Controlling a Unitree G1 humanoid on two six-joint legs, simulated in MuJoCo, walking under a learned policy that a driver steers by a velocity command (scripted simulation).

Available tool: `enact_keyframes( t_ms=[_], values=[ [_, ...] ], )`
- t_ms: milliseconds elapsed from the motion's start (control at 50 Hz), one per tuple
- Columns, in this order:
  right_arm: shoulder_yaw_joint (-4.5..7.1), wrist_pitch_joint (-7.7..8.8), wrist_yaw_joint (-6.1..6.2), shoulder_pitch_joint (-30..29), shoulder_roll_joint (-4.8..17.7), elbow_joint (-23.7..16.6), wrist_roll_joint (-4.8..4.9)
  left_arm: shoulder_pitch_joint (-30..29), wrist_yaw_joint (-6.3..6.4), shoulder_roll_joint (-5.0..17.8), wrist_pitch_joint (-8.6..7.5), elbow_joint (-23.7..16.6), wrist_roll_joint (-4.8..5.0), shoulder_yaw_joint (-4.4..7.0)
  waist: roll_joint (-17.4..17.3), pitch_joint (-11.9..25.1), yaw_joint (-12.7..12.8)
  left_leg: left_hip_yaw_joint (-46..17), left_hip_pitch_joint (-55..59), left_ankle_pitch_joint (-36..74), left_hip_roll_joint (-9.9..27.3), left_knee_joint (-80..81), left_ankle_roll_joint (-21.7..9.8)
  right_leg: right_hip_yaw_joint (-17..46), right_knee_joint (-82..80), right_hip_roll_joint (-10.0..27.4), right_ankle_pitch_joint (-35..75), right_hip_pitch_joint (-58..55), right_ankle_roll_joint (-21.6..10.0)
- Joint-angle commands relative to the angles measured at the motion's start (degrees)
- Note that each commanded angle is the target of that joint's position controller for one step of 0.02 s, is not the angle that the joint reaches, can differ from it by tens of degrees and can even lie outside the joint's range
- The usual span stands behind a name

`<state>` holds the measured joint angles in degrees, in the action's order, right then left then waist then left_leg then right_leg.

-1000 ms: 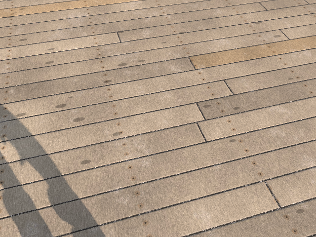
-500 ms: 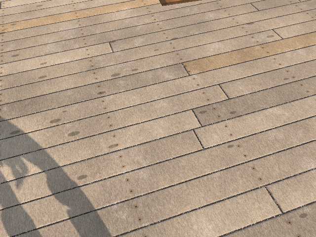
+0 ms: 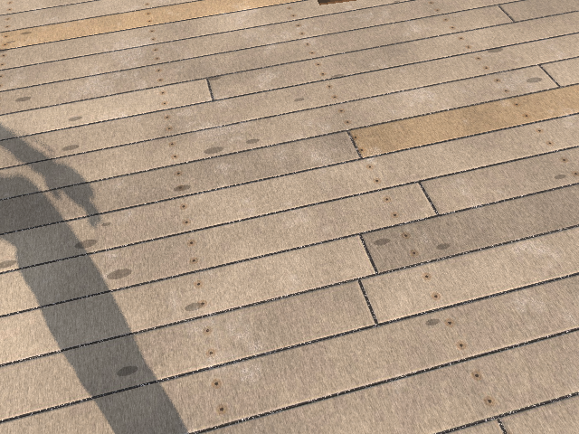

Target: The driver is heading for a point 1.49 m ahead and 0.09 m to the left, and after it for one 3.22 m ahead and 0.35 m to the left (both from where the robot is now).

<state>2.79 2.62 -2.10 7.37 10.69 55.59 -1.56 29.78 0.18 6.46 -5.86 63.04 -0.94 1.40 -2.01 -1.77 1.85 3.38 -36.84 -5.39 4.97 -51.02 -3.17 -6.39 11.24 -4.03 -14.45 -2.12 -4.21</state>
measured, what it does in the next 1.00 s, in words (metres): walks ahead: left foot, then right foot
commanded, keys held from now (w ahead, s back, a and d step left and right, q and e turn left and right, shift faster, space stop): w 1.00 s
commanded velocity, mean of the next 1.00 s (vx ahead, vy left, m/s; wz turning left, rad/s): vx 0.49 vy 0.00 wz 0.00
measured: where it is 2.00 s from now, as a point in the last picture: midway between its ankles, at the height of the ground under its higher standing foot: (322, 232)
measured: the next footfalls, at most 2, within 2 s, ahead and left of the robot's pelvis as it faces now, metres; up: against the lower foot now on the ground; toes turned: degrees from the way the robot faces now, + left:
left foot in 0.20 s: +0.29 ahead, +0.08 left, +0.00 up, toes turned +5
right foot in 0.76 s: +0.61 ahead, -0.09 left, +0.00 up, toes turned -5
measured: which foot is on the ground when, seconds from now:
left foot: up 0.00-0.18, down 0.20-0.78, up 0.80-1.00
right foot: down 0.00-0.20, up 0.22-0.74, down 0.76-1.00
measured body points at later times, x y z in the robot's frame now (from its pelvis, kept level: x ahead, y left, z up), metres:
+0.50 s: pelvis +0.29 +0.03 +0.00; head +0.30 +0.04 +0.45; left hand +0.40 +0.26 -0.14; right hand +0.22 -0.20 -0.14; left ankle +0.25 +0.08 -0.74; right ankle +0.39 -0.13 -0.68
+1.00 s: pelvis +0.57 -0.03 +0.00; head +0.58 -0.04 +0.45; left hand +0.55 +0.22 -0.14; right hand +0.64 -0.27 -0.15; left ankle +0.60 +0.12 -0.67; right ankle +0.57 -0.09 -0.74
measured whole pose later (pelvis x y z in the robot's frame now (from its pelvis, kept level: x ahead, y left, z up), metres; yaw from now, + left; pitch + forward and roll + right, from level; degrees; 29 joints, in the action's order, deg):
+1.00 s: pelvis +0.57 -0.03 +0.00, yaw +0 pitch -1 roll +0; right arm 3.4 3.2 -1.3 13.0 11.7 55.6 -2.0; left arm 20.8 -0.3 10.9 -5.4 59.7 -0.8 3.4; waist -1.8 -2.4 0.4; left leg 0.0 -31.7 -12.3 5.5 -61.0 -3.5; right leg -6.8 17.0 -4.2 -9.1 7.5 -5.8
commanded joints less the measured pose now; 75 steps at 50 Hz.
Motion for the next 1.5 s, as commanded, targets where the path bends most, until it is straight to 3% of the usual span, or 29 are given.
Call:
enact_keyframes(
  t_ms=[20, 120, 180, 200, 220, 240, 280, 320, 440, 660, 700, 740, 760, 780, 800, 820, 860, 920, 980, 1080, 1200, 1260, 1320, 1340, 1360, 1380, 1420, 1440, 1500],
  values=[
    [-0.58, 0.43, -0.13, -7.2, 0.1, -4.5, 0.50, 3.6, 0.37, 6.8, -0.91, -1.3, 0.03, 0.68, 6.6, -6.5, -0.2, 3.1, -1.1, 4.1, -2.2, 9.9, 0.0, 6.4, -3.6, 14.2, 31.9, 2.8, -4.9],
    [-0.04, 1.08, 0.58, -7.6, 2.2, -5.5, 0.55, 3.3, 1.02, 8.8, -1.07, -0.4, -0.32, 1.04, 7.8, -4.7, -1.9, 5.0, 7.4, 0.6, -5.7, 17.9, -4.5, 4.5, 2.8, 16.2, 50.5, -3.8, -4.7],
    [2.07, 2.11, 1.88, 12.2, 5.6, 0.9, 0.11, 0.1, 1.18, 10.8, -0.30, -0.8, -0.35, 1.70, 7.0, 5.6, -10.5, 4.4, 29.1, -0.2, -8.2, 23.8, -7.8, 2.4, 27.0, 14.6, 54.9, -1.6, -3.3],
    [3.40, 2.35, 2.38, 21.1, 9.8, 2.7, -1.49, 0.6, 0.82, 8.8, -0.15, -2.2, 0.30, 1.16, 2.5, 11.7, -12.9, -7.9, 43.2, -7.3, 3.0, 24.6, -10.4, 1.2, 43.8, 11.8, 34.6, 10.2, -2.7],
    [4.67, 1.86, 2.02, 22.7, 13.9, 2.5, -1.22, 8.2, -0.08, 2.9, -0.15, -2.9, 2.91, 0.47, -12.2, 19.8, -8.7, -40.7, 57.9, -13.4, 20.4, 32.9, -20.0, 1.5, 68.8, -0.7, -12.1, 30.9, -0.3],
    [4.33, 1.14, 1.51, 16.2, 12.3, 1.5, 0.42, 2.8, 0.07, 8.4, 0.12, -3.6, 1.48, 1.66, -2.3, 15.7, -7.4, -41.5, 52.3, -19.1, 17.9, 37.3, -18.9, 8.8, 72.1, 2.1, -10.5, 37.4, -1.5],
    [2.23, 2.07, 1.23, 8.7, 5.0, 1.0, 0.64, -6.3, -0.09, 7.9, -0.27, -6.1, 0.56, 1.88, 3.8, 1.6, -4.4, -26.3, 35.8, -12.1, 13.9, 40.6, -14.0, 9.0, 64.9, 7.3, -2.9, 37.7, -2.0],
    [0.99, 3.07, 1.85, 10.0, 2.1, 3.0, 0.61, -4.8, -0.57, 5.0, 1.16, -5.8, -1.19, 1.77, 2.4, -0.1, -0.7, -17.8, 27.6, -3.4, 9.4, 41.9, -10.7, 9.0, 58.7, 9.2, -1.5, 31.0, -1.2],
    [0.80, 4.21, 2.15, 16.1, 5.5, 4.2, 0.97, -15.1, -1.80, 6.0, 3.63, -9.9, -1.33, 1.94, -0.8, -3.7, -0.8, -10.0, 27.0, 4.4, 6.6, 45.6, -9.6, 5.8, 46.3, 11.2, 6.6, 37.4, 1.8],
    [0.08, 3.85, 2.90, 25.6, 5.1, 6.5, 0.31, -34.1, -2.04, 6.7, 2.42, -16.4, -0.25, 1.35, -2.1, -5.4, -5.7, -4.3, 44.1, 23.9, 6.9, 40.5, -8.0, 0.6, 22.6, 6.6, 11.8, 39.3, 0.0],
    [0.43, 3.77, 3.27, 23.4, 6.4, 6.3, 0.14, -30.9, -1.69, 7.5, 1.91, -16.1, -0.34, 1.82, -3.2, -4.0, -3.1, -3.5, 44.8, 35.8, 8.0, 35.5, -7.2, 0.3, 20.1, 4.8, 7.3, 33.1, -2.0],
    [0.80, 3.31, 3.33, 21.4, 7.6, 6.2, 0.24, -17.6, -0.81, 9.2, 1.17, -11.7, -0.60, 3.05, -2.2, 2.9, 2.7, -1.3, 43.8, 45.5, 6.2, 20.5, -5.5, -1.3, 15.5, 0.9, 7.0, 18.0, -4.3],
    [0.52, 3.25, 3.23, 20.7, 6.9, 5.4, 0.78, -7.7, -0.24, 11.7, 0.63, -8.7, -1.68, 4.11, -0.7, 8.6, 6.4, -0.3, 34.6, 34.5, 4.3, 8.0, -4.5, 3.2, 14.9, 5.4, 8.0, 3.2, -6.3],
    [-0.71, 3.19, 2.46, 25.7, 1.3, 3.4, 3.38, 0.2, 0.14, 18.3, 0.54, -7.9, -3.25, 5.87, 10.8, 18.1, 6.0, 3.2, 14.0, 5.8, -3.4, -15.4, -1.6, 28.1, 13.4, 23.6, 2.7, -16.6, -13.4],
    [0.29, 3.17, 2.34, 25.9, 4.2, 3.8, 2.72, -1.9, -0.64, 17.9, 1.47, -7.7, -1.48, 5.91, 10.5, 20.5, 4.7, -3.5, 5.2, -23.8, -8.9, -26.2, -2.0, 44.8, 5.4, 28.5, 2.0, -16.8, -16.0],
    [0.91, 2.85, 2.37, 20.0, 5.5, 2.4, 1.64, -9.1, -0.95, 15.5, 1.69, -8.5, -0.15, 5.19, 6.0, 10.8, 1.8, -6.5, 1.1, -18.7, -4.6, -27.4, -2.7, 36.0, 4.1, 25.8, -3.0, -8.0, -13.5],
    [0.75, 2.97, 1.92, 15.2, 3.7, 1.3, 0.86, -15.1, -1.21, 9.3, 0.97, -8.9, -0.09, 3.35, 2.9, 1.2, -1.1, -6.1, 3.3, -11.7, -0.7, -20.1, -2.8, 24.0, -0.4, 20.7, 2.3, 6.1, -9.3],
    [0.63, 0.93, 1.03, 17.1, 1.5, 1.7, -0.72, -12.0, -0.48, 7.5, -0.11, -6.7, 0.11, 2.39, 4.6, -0.6, -3.9, -4.8, 8.5, -9.6, 0.7, -14.9, -1.2, 16.4, -2.8, 16.8, 10.8, 12.9, -7.6],
    [0.81, -0.01, 0.49, 11.3, 2.2, -0.5, -0.65, -8.5, -0.28, 10.0, -0.68, -5.6, 0.19, 2.62, 4.8, -2.2, -3.9, -3.3, 3.4, -4.8, 1.8, -10.0, 0.3, 12.7, -4.6, 15.7, 14.3, 11.9, -7.6],
    [0.43, -0.22, 0.29, -1.0, 2.6, -4.7, -0.05, -2.8, -0.35, 9.3, -0.53, -4.6, 0.43, 1.90, 5.2, -4.7, -1.1, -1.0, -2.4, 3.3, 2.0, 2.8, 1.8, 9.5, -5.2, 14.5, 21.9, 7.2, -6.6],
    [-0.20, 0.56, 0.23, -9.8, 2.4, -7.8, 0.35, 2.3, 0.38, 10.1, -0.45, -2.8, -0.19, 1.77, 5.8, -4.9, 1.4, 1.5, -1.1, 4.3, -1.2, 15.2, 0.0, 7.5, -2.5, 15.8, 29.8, -2.7, -6.9],
    [0.23, 1.21, 0.50, -8.7, 3.4, -8.2, 0.35, 0.7, 0.90, 11.1, -0.21, -2.5, -0.60, 2.06, 6.3, -4.4, -0.6, 2.0, 3.5, -1.4, -3.0, 18.9, -2.5, 6.8, 2.2, 17.5, 40.2, -5.9, -6.4],
    [2.11, 2.37, 1.81, 11.0, 6.4, -1.8, -0.32, -2.4, 0.88, 12.1, 0.33, -3.0, -0.40, 2.29, 4.6, 6.1, -9.0, 3.0, 28.6, -1.0, -6.7, 25.0, -6.2, 3.2, 25.1, 14.1, 49.3, -0.8, -3.7],
    [3.46, 2.75, 2.44, 21.2, 11.3, 0.0, -1.90, -2.2, 0.65, 10.0, 0.32, -4.9, 0.32, 1.60, -1.0, 13.6, -11.8, -11.2, 44.2, -4.6, 6.4, 25.4, -9.3, 1.3, 42.8, 10.9, 27.9, 12.1, -2.5],
    [4.67, 2.10, 1.98, 22.0, 15.4, 0.3, -1.14, 4.9, -0.14, 5.7, 0.22, -5.3, 2.86, 1.12, -15.2, 20.6, -8.0, -40.9, 57.0, -9.8, 20.7, 34.2, -17.9, 1.5, 64.4, -1.1, -13.9, 31.8, -0.3],
    [4.15, 1.37, 1.54, 15.2, 13.0, -1.1, 0.41, 0.0, 0.11, 10.9, 0.54, -5.4, 1.17, 2.27, -3.9, 14.9, -6.4, -38.3, 50.9, -13.1, 17.8, 36.3, -16.0, 9.0, 67.6, 2.8, -11.7, 37.3, -1.3],
    [2.09, 2.05, 1.23, 8.0, 6.1, -1.6, 0.48, -7.6, -0.27, 9.3, 0.18, -7.3, 0.64, 2.21, 2.0, 2.4, -3.7, -23.7, 35.5, -6.4, 13.3, 39.5, -12.0, 9.1, 61.7, 7.3, -3.9, 36.9, -1.5],
    [1.35, 2.53, 1.43, 7.7, 4.1, -0.8, 0.56, -9.0, -0.48, 8.6, 0.86, -7.6, -0.34, 2.38, 2.4, 0.5, -1.9, -18.5, 31.2, -2.7, 9.5, 40.6, -8.9, 9.3, 57.8, 9.0, -2.0, 34.2, -1.4],
    [1.01, 3.70, 2.01, 11.2, 4.2, 1.3, 0.97, -6.6, -1.33, 6.7, 2.90, -6.9, -1.39, 2.15, -0.6, 0.1, 0.1, -13.3, 27.2, 3.6, 7.7, 42.6, -8.9, 7.8, 53.9, 9.4, -0.7, 30.7, 0.4]
  ],
)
